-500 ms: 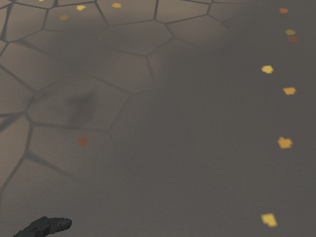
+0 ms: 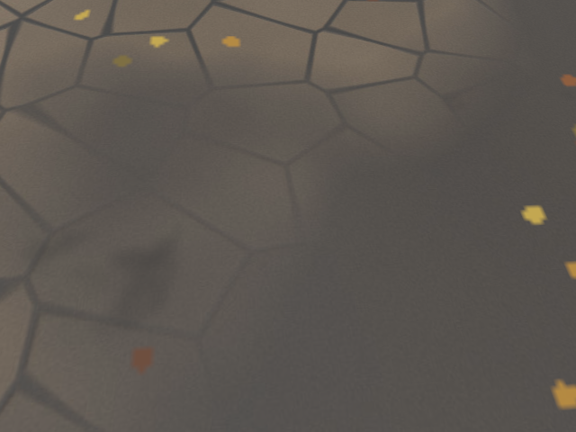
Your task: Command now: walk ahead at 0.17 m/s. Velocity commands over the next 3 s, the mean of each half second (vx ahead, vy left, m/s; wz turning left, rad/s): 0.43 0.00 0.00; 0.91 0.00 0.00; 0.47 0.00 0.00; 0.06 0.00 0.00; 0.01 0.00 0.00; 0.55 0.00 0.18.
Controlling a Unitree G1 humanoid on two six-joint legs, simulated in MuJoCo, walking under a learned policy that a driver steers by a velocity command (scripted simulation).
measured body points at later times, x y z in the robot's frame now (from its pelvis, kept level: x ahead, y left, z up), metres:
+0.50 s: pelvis +0.09 -0.01 +0.03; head +0.08 -0.03 +0.48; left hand +0.01 +0.24 -0.11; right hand +0.25 -0.26 -0.09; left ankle +0.18 +0.13 -0.65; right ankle +0.02 -0.10 -0.72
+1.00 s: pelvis +0.41 +0.09 +0.02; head +0.42 +0.09 +0.47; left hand +0.48 +0.35 -0.12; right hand +0.42 -0.18 -0.12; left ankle +0.38 +0.16 -0.72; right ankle +0.39 -0.06 -0.62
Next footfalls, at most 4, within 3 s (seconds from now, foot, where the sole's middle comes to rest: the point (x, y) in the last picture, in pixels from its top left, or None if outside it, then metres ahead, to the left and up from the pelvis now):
0.32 right None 0.06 -0.10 -0.76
0.80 left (217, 431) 0.42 0.16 -0.76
1.24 right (285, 256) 0.87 0.03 -0.76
1.64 left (204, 254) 0.86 0.24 -0.76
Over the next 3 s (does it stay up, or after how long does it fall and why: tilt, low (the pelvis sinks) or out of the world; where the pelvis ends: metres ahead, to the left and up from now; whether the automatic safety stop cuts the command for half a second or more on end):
stays up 0.95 0.09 0.02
